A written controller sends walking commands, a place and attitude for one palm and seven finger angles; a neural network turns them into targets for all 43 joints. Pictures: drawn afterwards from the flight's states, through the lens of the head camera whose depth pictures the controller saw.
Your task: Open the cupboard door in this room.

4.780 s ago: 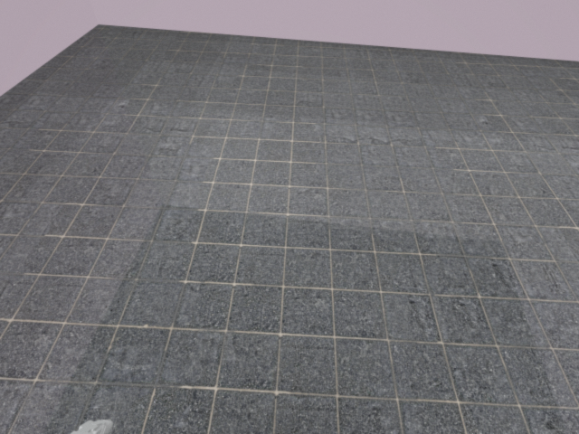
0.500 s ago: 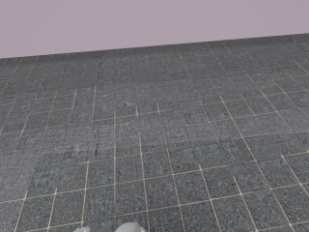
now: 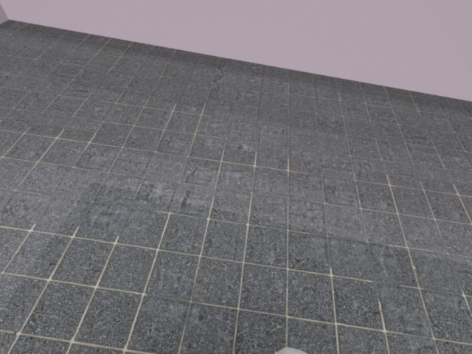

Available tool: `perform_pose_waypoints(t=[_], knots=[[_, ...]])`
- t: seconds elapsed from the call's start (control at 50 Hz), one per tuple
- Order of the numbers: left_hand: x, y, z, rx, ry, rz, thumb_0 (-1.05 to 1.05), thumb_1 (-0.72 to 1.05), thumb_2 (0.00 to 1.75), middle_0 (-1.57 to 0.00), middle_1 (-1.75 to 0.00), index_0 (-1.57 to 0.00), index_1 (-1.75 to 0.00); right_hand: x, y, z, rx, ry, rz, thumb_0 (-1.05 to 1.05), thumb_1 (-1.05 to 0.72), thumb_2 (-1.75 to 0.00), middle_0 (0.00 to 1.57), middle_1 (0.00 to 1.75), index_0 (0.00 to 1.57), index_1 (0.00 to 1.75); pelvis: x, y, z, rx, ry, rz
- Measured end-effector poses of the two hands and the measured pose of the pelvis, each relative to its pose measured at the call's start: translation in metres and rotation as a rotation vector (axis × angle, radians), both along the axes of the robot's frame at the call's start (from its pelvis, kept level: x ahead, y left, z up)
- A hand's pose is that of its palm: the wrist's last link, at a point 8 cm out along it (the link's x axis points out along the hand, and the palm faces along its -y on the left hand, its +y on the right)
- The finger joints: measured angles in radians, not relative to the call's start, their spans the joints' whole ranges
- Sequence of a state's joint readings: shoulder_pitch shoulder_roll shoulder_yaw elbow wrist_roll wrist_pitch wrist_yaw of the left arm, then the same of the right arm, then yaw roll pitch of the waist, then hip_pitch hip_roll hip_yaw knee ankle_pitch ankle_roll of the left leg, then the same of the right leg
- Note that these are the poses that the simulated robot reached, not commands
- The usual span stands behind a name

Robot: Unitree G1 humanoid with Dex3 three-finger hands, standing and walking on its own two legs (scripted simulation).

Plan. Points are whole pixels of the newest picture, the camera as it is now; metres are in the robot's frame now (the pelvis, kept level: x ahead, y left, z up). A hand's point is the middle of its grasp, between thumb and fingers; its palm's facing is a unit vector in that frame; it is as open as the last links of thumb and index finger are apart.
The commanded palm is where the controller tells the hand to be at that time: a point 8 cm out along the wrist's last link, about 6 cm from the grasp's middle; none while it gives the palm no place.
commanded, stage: turn or walk to find it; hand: left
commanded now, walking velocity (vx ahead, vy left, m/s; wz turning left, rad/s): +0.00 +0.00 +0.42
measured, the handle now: out of the picture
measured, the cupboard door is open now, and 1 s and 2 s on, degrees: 0 0 0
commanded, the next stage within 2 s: none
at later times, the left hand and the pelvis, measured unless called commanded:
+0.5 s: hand out of the picture +0.00 +0.15 -0.15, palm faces +0.23 -0.94 -0.27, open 7.4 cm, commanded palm none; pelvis -0.03 -0.05 +0.00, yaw +13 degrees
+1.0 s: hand out of the picture -0.12 +0.21 -0.17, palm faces +0.45 -0.85 -0.26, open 7.4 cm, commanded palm none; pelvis -0.09 -0.01 +0.00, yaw +25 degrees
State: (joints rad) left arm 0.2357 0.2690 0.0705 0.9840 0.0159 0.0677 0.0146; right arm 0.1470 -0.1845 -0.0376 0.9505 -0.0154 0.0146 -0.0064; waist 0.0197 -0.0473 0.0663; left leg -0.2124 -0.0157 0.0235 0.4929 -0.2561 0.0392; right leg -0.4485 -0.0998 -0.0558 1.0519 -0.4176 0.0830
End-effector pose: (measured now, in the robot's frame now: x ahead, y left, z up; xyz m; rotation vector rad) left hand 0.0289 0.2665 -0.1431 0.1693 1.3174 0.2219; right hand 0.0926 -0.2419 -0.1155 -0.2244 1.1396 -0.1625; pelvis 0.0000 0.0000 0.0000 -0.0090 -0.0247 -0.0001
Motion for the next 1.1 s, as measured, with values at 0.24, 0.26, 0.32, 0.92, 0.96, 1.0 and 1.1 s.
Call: perform_pose_waypoints(t=[0.24,0.26,0.32,0.92,0.96,1.0,1.1], knots=[[0.025,-0.033,0.023,0.047,-0.172,0.010,0.01,0.90,0.90,-0.20,-0.29,-0.20,-0.30,-0.033,-0.018,-0.031,0.077,0.079,0.019,0.00,-0.90,-0.90,0.21,0.30,0.20,0.30,-0.016,-0.026,-0.006,0.031,0.006,0.094],[0.023,-0.038,0.023,0.056,-0.185,0.012,0.00,0.90,0.90,-0.20,-0.29,-0.20,-0.30,-0.036,-0.024,-0.037,0.084,0.087,0.019,0.00,-0.90,-0.90,0.21,0.30,0.20,0.30,-0.018,-0.030,-0.009,0.030,0.005,0.102],[0.010,-0.052,0.030,0.062,-0.202,0.033,0.00,0.90,0.90,-0.20,-0.29,-0.20,-0.30,-0.045,-0.036,-0.040,0.085,0.130,0.034,0.00,-0.90,-0.90,0.21,0.30,0.20,0.30,-0.024,-0.039,-0.006,0.033,-0.004,0.142],[-0.183,-0.013,0.003,0.009,-0.013,0.395,0.01,0.91,0.90,-0.20,-0.29,-0.20,-0.30,-0.005,0.047,-0.003,0.011,0.017,0.385,0.00,-0.90,-0.90,0.20,0.30,0.20,0.30,-0.082,-0.005,0.001,0.004,-0.003,0.398],[-0.181,-0.014,0.007,0.018,-0.033,0.401,0.01,0.91,0.90,-0.20,-0.29,-0.20,-0.30,-0.008,0.049,-0.005,0.023,0.021,0.394,0.00,-0.90,-0.90,0.21,0.30,0.20,0.30,-0.084,-0.007,0.002,0.004,-0.001,0.413],[-0.178,-0.016,0.011,0.029,-0.054,0.405,0.01,0.91,0.90,-0.20,-0.29,-0.20,-0.30,-0.011,0.047,-0.008,0.033,0.030,0.399,0.00,-0.90,-0.90,0.21,0.30,0.20,0.30,-0.086,-0.011,0.002,0.006,0.001,0.429],[-0.165,-0.030,0.019,0.056,-0.112,0.408,0.01,0.91,0.90,-0.20,-0.29,-0.20,-0.30,-0.022,0.029,-0.022,0.052,0.075,0.407,0.00,-0.90,-0.90,0.21,0.30,0.20,0.30,-0.090,-0.027,-0.001,0.014,0.009,0.472]])
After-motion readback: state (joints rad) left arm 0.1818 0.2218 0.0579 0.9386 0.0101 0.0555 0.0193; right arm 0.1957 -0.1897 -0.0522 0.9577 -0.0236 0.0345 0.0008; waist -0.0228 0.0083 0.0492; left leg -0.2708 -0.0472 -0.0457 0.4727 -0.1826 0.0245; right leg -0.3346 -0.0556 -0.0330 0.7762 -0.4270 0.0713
